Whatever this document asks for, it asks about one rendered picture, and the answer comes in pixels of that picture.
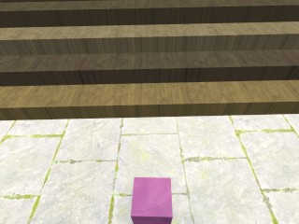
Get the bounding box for carton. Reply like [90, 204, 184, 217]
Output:
[131, 177, 173, 224]

